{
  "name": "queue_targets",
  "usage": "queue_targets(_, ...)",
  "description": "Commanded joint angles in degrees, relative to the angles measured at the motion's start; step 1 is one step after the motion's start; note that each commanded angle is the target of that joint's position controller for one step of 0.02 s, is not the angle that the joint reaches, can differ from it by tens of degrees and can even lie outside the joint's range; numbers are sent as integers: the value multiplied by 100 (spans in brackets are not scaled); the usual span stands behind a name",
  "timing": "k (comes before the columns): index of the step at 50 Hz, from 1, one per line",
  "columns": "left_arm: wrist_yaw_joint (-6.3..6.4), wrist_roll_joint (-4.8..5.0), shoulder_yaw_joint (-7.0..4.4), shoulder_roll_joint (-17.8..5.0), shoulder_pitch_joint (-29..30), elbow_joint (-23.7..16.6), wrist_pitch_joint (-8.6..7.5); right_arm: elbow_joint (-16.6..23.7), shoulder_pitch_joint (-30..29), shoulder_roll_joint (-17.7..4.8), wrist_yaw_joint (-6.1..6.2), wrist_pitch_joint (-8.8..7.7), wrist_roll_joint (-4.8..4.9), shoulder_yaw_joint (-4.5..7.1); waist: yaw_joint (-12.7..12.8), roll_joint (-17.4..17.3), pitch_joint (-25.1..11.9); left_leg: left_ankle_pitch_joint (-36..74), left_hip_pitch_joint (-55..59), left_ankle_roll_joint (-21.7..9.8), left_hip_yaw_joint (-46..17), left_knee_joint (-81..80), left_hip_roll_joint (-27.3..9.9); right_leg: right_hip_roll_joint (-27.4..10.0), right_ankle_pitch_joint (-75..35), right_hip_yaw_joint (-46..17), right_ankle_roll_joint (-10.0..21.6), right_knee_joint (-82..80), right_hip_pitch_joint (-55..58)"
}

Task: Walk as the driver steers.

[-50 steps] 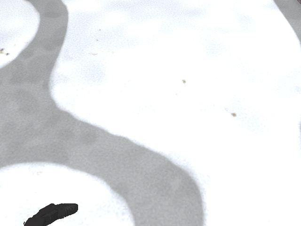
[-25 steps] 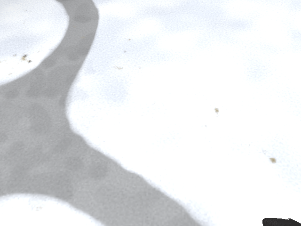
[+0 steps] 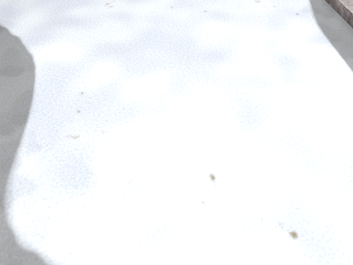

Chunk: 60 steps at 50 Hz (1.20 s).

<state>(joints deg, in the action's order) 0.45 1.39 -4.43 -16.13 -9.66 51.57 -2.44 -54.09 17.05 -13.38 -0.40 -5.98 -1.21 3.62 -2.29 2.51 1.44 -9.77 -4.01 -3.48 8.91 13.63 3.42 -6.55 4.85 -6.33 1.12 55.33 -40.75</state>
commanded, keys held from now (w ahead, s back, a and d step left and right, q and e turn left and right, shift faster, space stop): w+e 0.06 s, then w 0.18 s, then w+q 0.42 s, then no key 0.34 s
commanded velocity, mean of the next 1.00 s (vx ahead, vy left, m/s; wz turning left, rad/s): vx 0.42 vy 0.00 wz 0.09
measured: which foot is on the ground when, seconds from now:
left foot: down 0.00-0.24, up 0.26-0.76, down 0.78-1.00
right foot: up 0.00-0.22, down 0.24-0.80, up 0.82-1.00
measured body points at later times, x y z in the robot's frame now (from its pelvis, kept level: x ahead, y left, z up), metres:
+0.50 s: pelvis +0.28 -0.09 +0.00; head +0.30 -0.10 +0.45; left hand +0.35 +0.17 -0.13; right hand +0.37 -0.37 -0.13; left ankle +0.36 +0.09 -0.66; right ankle +0.27 -0.16 -0.75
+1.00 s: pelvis +0.52 -0.04 -0.01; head +0.56 -0.02 +0.44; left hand +0.59 +0.25 -0.14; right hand +0.68 -0.27 -0.13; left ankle +0.58 +0.04 -0.75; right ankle +0.53 -0.21 -0.68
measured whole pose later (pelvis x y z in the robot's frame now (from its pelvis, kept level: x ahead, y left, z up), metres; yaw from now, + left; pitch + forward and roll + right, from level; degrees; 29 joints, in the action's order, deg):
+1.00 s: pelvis +0.52 -0.04 -0.01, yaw +9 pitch +2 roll +0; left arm 2.3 0.6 -3.8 -16.0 -7.8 52.1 -1.8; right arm -49.8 6.9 -13.2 -1.3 -2.9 -1.3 2.6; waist -0.1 1.6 3.9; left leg -5.8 -19.9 -5.3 2.5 24.0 3.8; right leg -5.2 25.4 -2.4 -2.7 59.9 -29.3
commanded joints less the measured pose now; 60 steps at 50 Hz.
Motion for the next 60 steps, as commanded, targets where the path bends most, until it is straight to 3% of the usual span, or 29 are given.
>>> queue_targets(1, -89, -40, 0, -144, 150, -331, -63, 402, -470, -793, 100, -95, 22, 123, 145, -508, 135, 1272, -477, -601, -342, -793, -1508, -42, -1005, 185, -35, -857, 288)
queue_targets(5, -216, -60, 120, 23, 983, -706, -69, 127, 163, -905, 130, 13, 128, 144, -190, -375, 374, 1377, 246, -600, -164, -643, -1750, 48, -896, 509, 55, -1704, 134)
queue_targets(8, -310, -48, 139, -49, 1240, -948, -75, -35, 372, -1031, 95, 145, 217, 188, -150, -473, 447, 1984, 959, -607, -238, -247, -2046, 181, 12, 681, 245, -2063, 3)
queue_targets(10, -346, -44, 62, -261, 954, -965, -87, -42, 217, -1182, 102, 205, 250, 224, 164, -697, 165, 3557, 1124, -500, -175, 366, -2105, 465, 551, 942, 446, -2230, 722)
queue_targets(12, -290, -27, -242, -811, -694, -465, -97, -18, 95, -1101, 131, 264, 225, 167, 991, -644, -783, 4312, 355, -181, 192, 2334, -1705, 841, -4, 1065, 754, -2561, 3233)
queue_targets(13, -177, -97, -416, -1399, -1626, -265, -69, 136, 260, -801, 111, 200, 145, 49, 1181, 174, -1559, 2303, -1557, 94, 281, 4353, -1251, -421, -151, -736, 1296, -2459, 5376)
queue_targets(14, -167, -105, -372, -1552, -1697, -231, -87, 72, 818, -154, 20, 48, 177, -169, 794, 1121, -2397, -2435, -3073, 293, -620, 6031, -188, -1697, 277, -3356, 2146, -3318, 6464)
queue_targets(15, -158, -115, -234, -1010, -1614, -295, -134, 96, 173, -820, -13, -74, 422, 23, 1078, 442, -2109, -2436, -3579, 191, -1529, 6503, -382, -1560, 360, -3045, 1861, -3580, 6203)
queue_targets(16, -141, -120, -172, -810, -1142, -322, -179, 278, -315, -917, -15, -125, 528, 71, 967, 398, -1263, -1931, -3899, 100, -1417, 6392, -671, -1372, -60, -1934, 1560, -3644, 5395)
queue_targets(17, -146, -129, -114, -600, -680, -375, -219, 277, -463, -835, 39, -122, 446, 74, 727, 38, -870, -1387, -3695, 88, -1362, 5950, -966, -1128, -372, -1286, 1327, -3788, 4604)
queue_targets(19, -166, -219, -16, -197, -230, -387, -302, 148, -205, -712, 76, 52, 354, 138, 331, 251, -483, -744, -3079, 116, -1429, 5542, -1214, -804, -592, -434, 1073, -4211, 3605)
queue_targets(23, -100, -267, -73, -365, -295, -214, -423, 173, -198, -452, 92, 301, 331, 131, 157, 64, -120, -73, -3300, 224, -1509, 5064, -1234, -746, -1039, 348, 1048, -4696, 3205)
queue_targets(29, 64, -242, -79, -523, -449, -99, -404, 520, -1100, -338, -41, 255, 237, 68, 396, 14, 202, 1510, -3502, 237, -1159, 3121, -1040, -571, -1141, 1321, 756, -4920, 3476)
queue_targets(33, 112, -156, -115, -624, -888, 96, -275, 880, -1745, -255, -188, 255, 229, -13, 621, -86, 421, 1288, -3867, 82, -838, 2464, -940, -851, -1692, 1579, 721, -4647, 4395)
queue_targets(35, 135, -125, -119, -673, -871, 129, -149, 1030, -1825, -259, -268, 241, 178, -14, 516, -36, 443, 798, -3606, -36, -572, 2179, -690, -898, -3197, 1698, 666, -4107, 4570)
queue_targets(37, 194, -83, -147, -847, -752, 99, -55, 1008, -1327, -470, -321, 218, 144, 79, 177, 287, -14, 359, -2733, -194, -293, 2150, -271, -880, -5085, 1701, 537, -3215, 4694)
queue_targets(39, 199, -49, -143, -929, -542, 51, -30, 690, -28, -999, -254, 192, 144, 323, -562, 145, -735, 1633, -778, -487, -486, 1249, -68, -476, -4545, 1802, 172, -1319, 4149)
queue_targets(40, 163, -236, -34, -620, -640, -122, -112, 567, 490, -1512, -96, 228, 36, 411, -545, -883, -1472, 4405, 1071, -862, -1869, 1740, -1236, 25, -1113, 1813, -130, 623, 2645)
queue_targets(41, 21, -195, 194, 30, -1577, -37, -224, 706, 162, -1617, -77, 211, -47, 319, 92, -1720, -2683, 6214, 2796, -2318, -4415, 1631, -2901, 1003, 3542, 908, -425, 2618, 947)
queue_targets(42, -53, -6, 37, -553, -1318, 167, -296, 706, 332, -1154, -95, 272, 3, 216, -289, -687, -3042, 5777, 2353, -2108, -3828, 1439, -2604, 677, 3356, -140, -324, 2643, 1130)
queue_targets(43, -51, 161, 14, -599, -702, -51, -293, 764, -174, -991, -91, 272, 90, 171, -216, -755, -2043, 5013, 1654, -1818, -2987, 1295, -2333, 426, 3134, 73, -255, 2381, 671)
queue_targets(44, 27, 78, 20, -502, -395, -71, -251, 781, -586, -815, -100, 254, 167, 117, -40, -279, -1230, 4307, 650, -1507, -2496, 998, -2002, 208, 2795, 280, -263, 1849, 588)
queue_targets(45, 113, -33, -39, -558, -319, -29, -152, 797, -847, -587, -76, 242, 163, 42, 118, -232, -906, 3831, -105, -1355, -2213, 758, -1824, 67, 2513, 302, -288, 1462, 869)
queue_targets(47, 191, -90, -43, -383, -649, 56, 72, 787, -1108, -629, -92, 234, 4, 43, 425, -480, -768, 3589, -1167, -1288, -1828, 415, -1613, 62, 2115, 354, -363, 995, 1738)
queue_targets(49, 243, -102, -16, -246, -770, 92, 145, 740, -1216, -688, -62, 219, -62, 50, 540, -667, -823, 3734, -1401, -1282, -1533, 334, -1502, 81, 1866, 403, -435, 316, 1966)
queue_targets(53, 268, -119, 1, -292, -396, 72, 221, 632, -1236, -743, 62, 322, -36, 35, 413, -805, -977, 2342, -1309, -1065, -1423, 208, -1396, 91, 1065, 428, -466, -908, 2231)
queue_targets(57, 229, -132, 0, -307, -116, 95, 246, 494, -1251, -604, 102, 425, 6, -53, 358, -856, -650, 250, -1391, -831, -1625, 188, -1325, 193, 814, 511, -385, -2000, 2599)
queue_targets(59, 188, -256, 20, -313, -167, 162, 198, 376, -1094, -442, 89, 438, 74, -125, 450, -654, -476, -503, -1520, -411, -1602, 439, -1048, 193, 3, 485, -233, -3070, 3136)
queue_targets(60, 185, -305, -2, -538, -193, 152, 168, 333, -919, -362, 83, 423, 21, -155, 319, -319, -425, -698, -1594, -164, -1491, 763, -818, -181, -662, 91, -98, -3202, 3289)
